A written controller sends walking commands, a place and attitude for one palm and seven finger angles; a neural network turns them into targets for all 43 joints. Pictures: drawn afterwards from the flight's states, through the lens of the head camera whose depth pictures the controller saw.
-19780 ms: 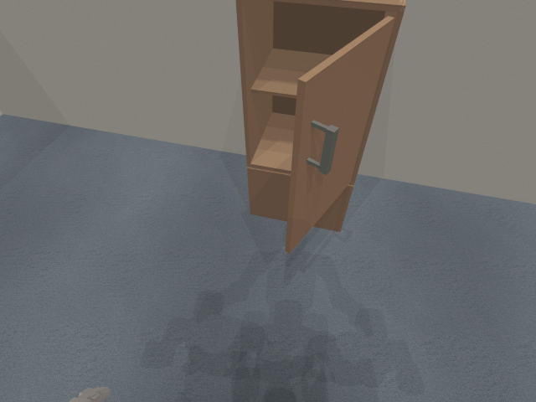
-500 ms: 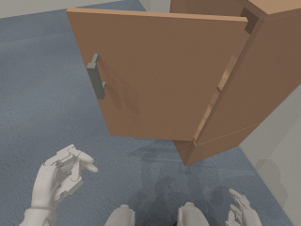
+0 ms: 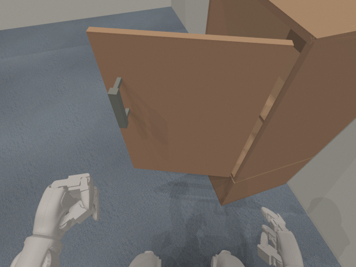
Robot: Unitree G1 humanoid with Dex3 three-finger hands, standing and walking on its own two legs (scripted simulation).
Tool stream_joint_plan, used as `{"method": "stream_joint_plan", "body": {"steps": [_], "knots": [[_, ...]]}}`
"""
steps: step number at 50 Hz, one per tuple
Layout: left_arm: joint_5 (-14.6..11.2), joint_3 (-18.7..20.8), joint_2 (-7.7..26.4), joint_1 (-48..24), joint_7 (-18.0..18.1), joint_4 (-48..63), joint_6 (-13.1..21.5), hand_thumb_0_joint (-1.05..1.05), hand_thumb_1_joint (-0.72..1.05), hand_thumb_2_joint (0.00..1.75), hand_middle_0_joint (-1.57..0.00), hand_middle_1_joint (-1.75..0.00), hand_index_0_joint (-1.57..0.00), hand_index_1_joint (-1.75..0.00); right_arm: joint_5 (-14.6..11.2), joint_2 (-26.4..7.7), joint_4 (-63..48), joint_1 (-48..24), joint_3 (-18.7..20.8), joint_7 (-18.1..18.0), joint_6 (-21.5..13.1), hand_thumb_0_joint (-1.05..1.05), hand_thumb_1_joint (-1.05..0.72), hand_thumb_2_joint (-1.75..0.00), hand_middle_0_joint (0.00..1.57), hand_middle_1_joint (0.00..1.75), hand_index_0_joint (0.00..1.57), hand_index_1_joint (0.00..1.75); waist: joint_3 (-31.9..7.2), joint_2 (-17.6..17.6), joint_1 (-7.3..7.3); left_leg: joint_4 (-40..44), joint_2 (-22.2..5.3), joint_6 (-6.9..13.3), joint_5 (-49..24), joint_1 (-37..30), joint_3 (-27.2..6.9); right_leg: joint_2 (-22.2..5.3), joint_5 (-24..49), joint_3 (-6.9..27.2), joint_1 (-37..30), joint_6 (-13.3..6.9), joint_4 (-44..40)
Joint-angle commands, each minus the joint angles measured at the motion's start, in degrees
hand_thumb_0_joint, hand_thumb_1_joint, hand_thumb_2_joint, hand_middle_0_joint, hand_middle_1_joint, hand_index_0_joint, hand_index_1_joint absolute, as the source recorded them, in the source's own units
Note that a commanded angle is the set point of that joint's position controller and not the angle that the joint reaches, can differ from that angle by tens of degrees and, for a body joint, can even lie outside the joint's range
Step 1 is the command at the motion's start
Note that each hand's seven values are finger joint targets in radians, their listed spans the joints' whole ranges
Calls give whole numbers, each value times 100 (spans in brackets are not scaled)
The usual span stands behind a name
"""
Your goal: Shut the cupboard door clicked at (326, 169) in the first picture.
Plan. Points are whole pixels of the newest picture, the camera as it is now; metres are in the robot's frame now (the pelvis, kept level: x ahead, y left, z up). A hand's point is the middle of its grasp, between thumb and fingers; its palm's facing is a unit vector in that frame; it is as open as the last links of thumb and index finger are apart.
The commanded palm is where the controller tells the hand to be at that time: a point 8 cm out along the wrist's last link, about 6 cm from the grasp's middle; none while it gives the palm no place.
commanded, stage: raise the hand and make a fist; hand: left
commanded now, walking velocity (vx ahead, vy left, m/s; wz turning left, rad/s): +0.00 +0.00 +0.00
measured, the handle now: (121, 103) +0.47 +0.18 +0.07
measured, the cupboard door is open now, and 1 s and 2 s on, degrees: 66 66 66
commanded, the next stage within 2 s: bring the fist close to the handle in 0.48 s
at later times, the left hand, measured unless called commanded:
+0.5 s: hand (91, 206) +0.22 +0.18 +0.07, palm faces -0.02 -1.00 -0.04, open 3.1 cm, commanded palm +0.19 +0.24 +0.08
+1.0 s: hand (110, 174) +0.28 +0.16 +0.07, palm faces -0.06 -1.00 -0.02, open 3.1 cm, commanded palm +0.27 +0.22 +0.08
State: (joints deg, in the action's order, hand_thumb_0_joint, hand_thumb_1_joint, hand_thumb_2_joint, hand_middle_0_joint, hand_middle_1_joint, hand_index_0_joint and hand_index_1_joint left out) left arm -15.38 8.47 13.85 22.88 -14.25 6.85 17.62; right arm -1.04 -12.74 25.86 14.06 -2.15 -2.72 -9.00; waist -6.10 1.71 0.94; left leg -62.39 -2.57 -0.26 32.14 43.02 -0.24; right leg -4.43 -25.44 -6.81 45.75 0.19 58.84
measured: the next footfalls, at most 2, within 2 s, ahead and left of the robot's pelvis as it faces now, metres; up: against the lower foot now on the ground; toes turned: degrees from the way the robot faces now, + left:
none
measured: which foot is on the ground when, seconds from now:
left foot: down 0.00-1.00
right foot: down 0.00-1.00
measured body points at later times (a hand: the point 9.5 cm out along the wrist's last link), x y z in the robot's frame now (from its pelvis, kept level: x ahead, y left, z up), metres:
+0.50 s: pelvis -0.01 +0.00 +0.01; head +0.05 +0.00 +0.45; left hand +0.21 +0.24 +0.07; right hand +0.16 -0.25 -0.07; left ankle -0.01 +0.12 -0.67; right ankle +0.03 -0.13 -0.67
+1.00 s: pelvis -0.01 +0.00 +0.01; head +0.05 +0.00 +0.45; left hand +0.28 +0.21 +0.08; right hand +0.15 -0.24 -0.08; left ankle -0.01 +0.12 -0.67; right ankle +0.03 -0.13 -0.67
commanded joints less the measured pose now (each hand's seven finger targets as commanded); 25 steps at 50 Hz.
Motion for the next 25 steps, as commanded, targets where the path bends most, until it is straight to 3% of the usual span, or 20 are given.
{"method": "stream_joint_plan", "body": {"steps": [1, 7, 11, 12, 17, 25], "knots": [[-195, 606, 769, -367, -76, 1073, 338, 0, 90, 90, -130, -150, -130, -150, -29, -815, -781, -15, 394, -103, -333, 0, -90, -90, 20, 30, 20, 30, -1225, -75, -68, 1094, 315, 44, -1996, -263, -96, 399, 1466, 328, -1595, -147, -780], [-297, 568, 642, -349, -211, 806, 317, 0, 90, 90, -130, -150, -130, -150, -50, -830, -734, -46, 400, -100, -391, 0, -90, -90, 20, 30, 20, 30, -1129, -139, -51, 1200, 339, 38, -1844, -230, -59, 342, 1253, 411, -1704, -129, -958], [-280, 652, 779, -451, -172, 788, 420, 0, 90, 90, -130, -150, -130, -150, -31, -859, -711, -52, 415, -97, -429, 0, -90, -90, 20, 30, 20, 30, -1024, -146, -38, 1214, 342, 47, -1707, -165, -55, 347, 1028, 460, -1649, -140, -1007], [-287, 630, 726, -454, -166, 886, 478, 0, 90, 90, -130, -150, -130, -150, -29, -848, -713, -44, 426, -90, -445, 0, -90, -90, 20, 30, 20, 30, -1180, -141, -36, 1218, 345, 48, -1727, -219, -47, 328, 1052, 469, -1696, -129, -995], [-234, 620, 753, -474, -89, 902, 586, 0, 90, 90, -130, -150, -130, -150, -26, -862, -710, -52, 428, -78, -460, 0, -90, -90, 20, 30, 20, 30, -1097, 24, -24, 1277, 342, 49, -1627, -222, -47, 342, 921, 420, -1586, -149, -958], [-267, 552, 675, -487, -146, 807, 535, 0, 90, 90, -130, -150, -130, -150, -25, -877, -697, -37, 417, -85, -456, 0, -90, -90, 20, 30, 20, 30, -1009, -69, -91, 1259, 335, 48, -1463, -168, -55, 352, 756, 421, -1473, -127, -1002]]}}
